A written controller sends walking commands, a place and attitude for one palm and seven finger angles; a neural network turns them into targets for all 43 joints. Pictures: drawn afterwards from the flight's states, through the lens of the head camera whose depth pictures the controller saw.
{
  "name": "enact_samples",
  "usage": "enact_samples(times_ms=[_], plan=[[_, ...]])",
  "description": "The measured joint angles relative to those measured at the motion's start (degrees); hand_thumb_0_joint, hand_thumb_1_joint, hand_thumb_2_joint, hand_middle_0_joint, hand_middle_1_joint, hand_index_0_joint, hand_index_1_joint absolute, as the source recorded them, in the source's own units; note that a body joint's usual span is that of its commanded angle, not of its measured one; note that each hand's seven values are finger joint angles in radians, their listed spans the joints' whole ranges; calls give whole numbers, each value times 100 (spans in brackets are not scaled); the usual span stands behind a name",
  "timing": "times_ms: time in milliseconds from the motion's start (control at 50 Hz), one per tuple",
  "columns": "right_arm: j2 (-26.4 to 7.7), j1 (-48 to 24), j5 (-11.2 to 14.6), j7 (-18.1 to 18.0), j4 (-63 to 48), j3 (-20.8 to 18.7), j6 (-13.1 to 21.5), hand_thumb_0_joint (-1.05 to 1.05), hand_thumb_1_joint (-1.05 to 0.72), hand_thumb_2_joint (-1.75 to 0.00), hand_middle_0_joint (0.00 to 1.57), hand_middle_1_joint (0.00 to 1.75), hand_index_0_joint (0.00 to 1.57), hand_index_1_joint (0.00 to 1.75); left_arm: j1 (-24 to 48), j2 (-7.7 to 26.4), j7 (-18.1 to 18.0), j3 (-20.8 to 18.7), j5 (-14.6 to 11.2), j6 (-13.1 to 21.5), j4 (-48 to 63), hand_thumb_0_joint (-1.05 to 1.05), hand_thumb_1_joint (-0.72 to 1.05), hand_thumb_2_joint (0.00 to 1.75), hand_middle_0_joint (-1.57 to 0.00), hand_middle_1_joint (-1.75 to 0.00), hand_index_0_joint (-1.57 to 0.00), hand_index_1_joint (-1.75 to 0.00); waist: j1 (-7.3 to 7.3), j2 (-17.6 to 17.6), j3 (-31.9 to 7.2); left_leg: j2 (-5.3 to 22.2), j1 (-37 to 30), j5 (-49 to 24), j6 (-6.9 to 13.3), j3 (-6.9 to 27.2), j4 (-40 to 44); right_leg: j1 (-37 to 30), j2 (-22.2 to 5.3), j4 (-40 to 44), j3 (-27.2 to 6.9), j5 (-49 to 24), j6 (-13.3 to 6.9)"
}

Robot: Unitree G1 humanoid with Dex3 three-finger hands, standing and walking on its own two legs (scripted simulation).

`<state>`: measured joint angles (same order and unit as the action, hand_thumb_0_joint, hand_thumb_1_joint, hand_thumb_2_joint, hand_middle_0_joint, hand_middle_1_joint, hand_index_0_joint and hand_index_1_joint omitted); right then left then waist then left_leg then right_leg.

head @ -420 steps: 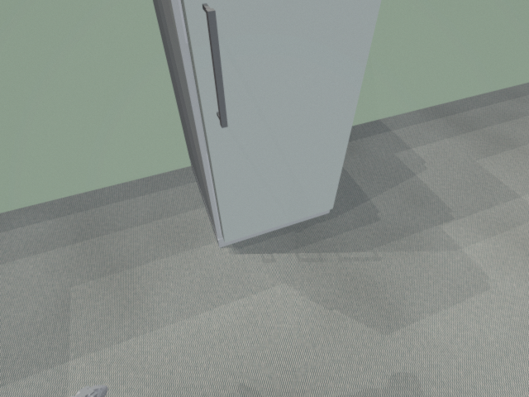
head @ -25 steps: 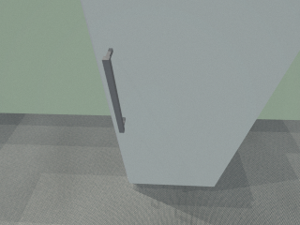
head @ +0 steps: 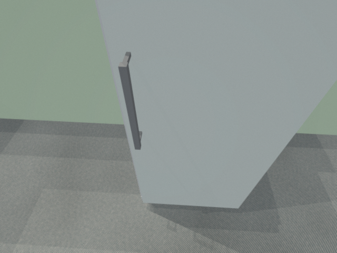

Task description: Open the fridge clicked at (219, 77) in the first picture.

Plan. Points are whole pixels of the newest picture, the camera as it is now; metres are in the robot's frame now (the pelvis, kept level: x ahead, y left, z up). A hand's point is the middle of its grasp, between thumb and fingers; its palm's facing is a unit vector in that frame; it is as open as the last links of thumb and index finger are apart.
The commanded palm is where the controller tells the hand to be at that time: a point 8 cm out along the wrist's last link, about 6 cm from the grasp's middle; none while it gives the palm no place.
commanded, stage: come to a stop and stand still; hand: left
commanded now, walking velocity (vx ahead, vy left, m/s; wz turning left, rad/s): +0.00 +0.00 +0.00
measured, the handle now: (133, 108) +0.45 +0.13 +0.09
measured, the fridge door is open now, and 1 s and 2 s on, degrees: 0 0 0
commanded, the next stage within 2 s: look again from close up in 0.18 s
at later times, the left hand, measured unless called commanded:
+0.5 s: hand out of the picture +0.00 +0.16 -0.18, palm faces +0.02 -0.98 -0.17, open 7.4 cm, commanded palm none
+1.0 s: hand out of the picture +0.00 +0.15 -0.18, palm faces +0.03 -0.99 -0.16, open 7.4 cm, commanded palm none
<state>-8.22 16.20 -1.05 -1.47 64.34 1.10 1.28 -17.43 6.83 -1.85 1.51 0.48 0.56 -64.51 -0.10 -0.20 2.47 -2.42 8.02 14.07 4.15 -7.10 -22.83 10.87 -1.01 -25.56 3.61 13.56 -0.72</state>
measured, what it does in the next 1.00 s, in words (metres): stands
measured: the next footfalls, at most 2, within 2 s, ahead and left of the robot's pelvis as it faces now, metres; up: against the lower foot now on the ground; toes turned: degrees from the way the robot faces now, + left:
none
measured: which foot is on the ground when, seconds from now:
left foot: down 0.00-1.00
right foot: down 0.00-1.00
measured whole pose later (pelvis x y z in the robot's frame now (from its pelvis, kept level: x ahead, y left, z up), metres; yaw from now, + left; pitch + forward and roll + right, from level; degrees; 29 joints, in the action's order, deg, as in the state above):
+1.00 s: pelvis +0.02 -0.01 +0.00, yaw +0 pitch -1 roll +0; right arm -6.9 16.5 -1.0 -2.2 66.1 0.8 1.7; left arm -17.3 6.9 -2.2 0.9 0.5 0.7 -65.0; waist -0.2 0.4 2.6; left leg -1.9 5.9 15.0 3.3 -6.8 -21.7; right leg 8.8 -0.3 -24.5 3.8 14.7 -1.3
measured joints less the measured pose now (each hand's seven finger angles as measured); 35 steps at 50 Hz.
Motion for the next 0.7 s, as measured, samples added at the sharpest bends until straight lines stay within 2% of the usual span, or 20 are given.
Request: enact_samples(times_ms=[700], plan=[[170, 62, 1, -40, 162, -11, 36, 0, -91, -90, 20, 30, 19, 30, 62, 44, -32, -65, 3, 7, -18, 1, 92, 90, -20, -30, -20, -30, 14, 33, 40, 33, -150, 77, -54, -1, 104, -125, 46, 66, -12, 97, -33]])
